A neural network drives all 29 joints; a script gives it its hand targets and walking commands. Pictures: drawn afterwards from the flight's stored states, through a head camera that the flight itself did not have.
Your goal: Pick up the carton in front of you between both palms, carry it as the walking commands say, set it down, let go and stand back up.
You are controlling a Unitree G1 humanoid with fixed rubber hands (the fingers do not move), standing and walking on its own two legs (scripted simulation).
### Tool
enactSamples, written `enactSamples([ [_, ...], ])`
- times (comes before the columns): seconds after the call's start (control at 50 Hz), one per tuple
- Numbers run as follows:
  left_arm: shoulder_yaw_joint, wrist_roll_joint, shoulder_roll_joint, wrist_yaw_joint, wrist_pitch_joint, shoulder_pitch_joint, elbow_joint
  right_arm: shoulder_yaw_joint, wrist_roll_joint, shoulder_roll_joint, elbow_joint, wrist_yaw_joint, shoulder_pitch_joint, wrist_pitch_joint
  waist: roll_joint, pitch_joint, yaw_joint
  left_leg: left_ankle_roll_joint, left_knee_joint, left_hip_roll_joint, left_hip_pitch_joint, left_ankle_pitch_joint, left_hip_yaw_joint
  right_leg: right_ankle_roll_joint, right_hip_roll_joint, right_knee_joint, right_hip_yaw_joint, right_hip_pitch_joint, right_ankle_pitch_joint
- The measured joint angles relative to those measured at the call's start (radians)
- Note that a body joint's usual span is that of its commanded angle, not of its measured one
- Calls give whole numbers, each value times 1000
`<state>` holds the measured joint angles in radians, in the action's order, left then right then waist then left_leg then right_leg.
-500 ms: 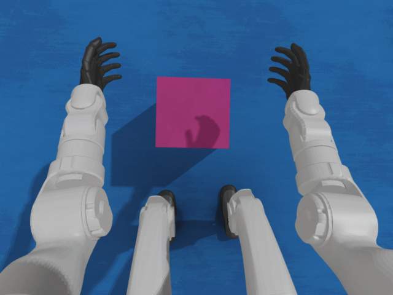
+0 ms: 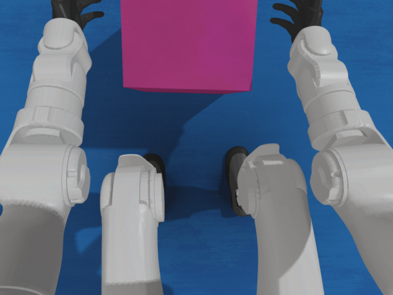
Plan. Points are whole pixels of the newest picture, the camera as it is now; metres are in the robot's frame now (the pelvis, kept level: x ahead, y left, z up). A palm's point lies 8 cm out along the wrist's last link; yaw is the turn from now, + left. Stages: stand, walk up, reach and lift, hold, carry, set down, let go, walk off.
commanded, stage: reach and lift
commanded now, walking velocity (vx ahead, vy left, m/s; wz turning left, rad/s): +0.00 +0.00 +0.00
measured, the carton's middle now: (187, 42) +0.52 +0.01 -0.28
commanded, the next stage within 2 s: none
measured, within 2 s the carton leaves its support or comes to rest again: leaves its support in 0.92 s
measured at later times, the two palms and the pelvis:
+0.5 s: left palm (90, 27) +0.54 +0.18 -0.21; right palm (289, 31) +0.52 -0.17 -0.20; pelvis +0.01 +0.00 -0.03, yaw -1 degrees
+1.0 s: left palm (103, 18) +0.54 +0.15 -0.19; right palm (281, 19) +0.53 -0.15 -0.18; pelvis +0.01 +0.00 -0.04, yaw +0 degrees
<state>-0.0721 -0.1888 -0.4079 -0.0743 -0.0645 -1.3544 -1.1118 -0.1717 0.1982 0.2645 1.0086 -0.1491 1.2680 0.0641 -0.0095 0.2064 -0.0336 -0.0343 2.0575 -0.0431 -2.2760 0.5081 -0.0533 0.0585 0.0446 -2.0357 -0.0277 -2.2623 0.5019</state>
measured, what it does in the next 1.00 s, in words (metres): stands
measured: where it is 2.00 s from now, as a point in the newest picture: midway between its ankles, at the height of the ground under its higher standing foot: (197, 197)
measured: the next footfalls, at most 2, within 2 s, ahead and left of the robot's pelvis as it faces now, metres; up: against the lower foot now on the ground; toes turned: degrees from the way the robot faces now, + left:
none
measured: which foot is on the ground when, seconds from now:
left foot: down 0.00-1.00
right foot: down 0.00-1.00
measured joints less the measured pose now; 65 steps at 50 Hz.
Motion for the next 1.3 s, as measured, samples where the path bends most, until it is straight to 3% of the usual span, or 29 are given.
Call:
enactSamples([
  [0.12,38,-27,-20,0,31,-66,-64,27,28,17,81,5,76,-33,-9,97,1,1,76,7,-26,9,1,1,3,-73,3,-28,5],
  [0.3,67,-37,5,-17,61,-33,-26,81,85,34,80,4,55,-67,-20,112,3,8,141,22,-21,60,6,1,4,-135,5,-26,49],
  [0.6,98,-51,37,-18,69,-42,-64,92,66,-3,110,-3,67,-79,-14,76,6,7,114,19,-30,40,5,0,4,-109,4,-35,30],
  [0.66,106,-49,64,-36,77,-71,-79,105,66,-21,125,-4,102,-82,-17,88,9,7,108,21,-27,34,6,2,9,-101,2,-33,21],
  [0.76,111,-36,81,-58,78,-112,-124,60,50,-39,154,-52,128,-91,-20,97,14,6,104,15,-23,30,4,5,12,-97,0,-28,19],
  [0.84,65,14,94,-55,45,-133,-144,-12,-1,-49,155,-48,137,-58,-15,100,16,7,119,10,-19,35,5,9,16,-113,-4,-23,26],
  [0.96,18,53,118,-60,-21,-75,-65,-55,-50,-64,78,-38,87,13,-16,61,16,5,152,2,-26,56,5,16,27,-147,-11,-30,48],
  [1.12,-45,91,181,-66,-109,110,173,-108,-74,-131,-173,-44,-109,98,-20,-86,15,-19,129,-35,-20,59,-6,38,53,-133,-34,-22,63],
  [1.2,-126,160,239,-50,-165,194,253,-171,-140,-181,-246,-22,-188,149,-16,-182,19,-24,70,-48,22,53,-14,36,54,-76,-36,22,60],
  [1.3,-247,282,302,-15,-218,236,258,-285,-272,-236,-238,25,-213,202,-7,-285,14,-25,-41,-61,86,28,-20,26,54,31,-40,88,42],
])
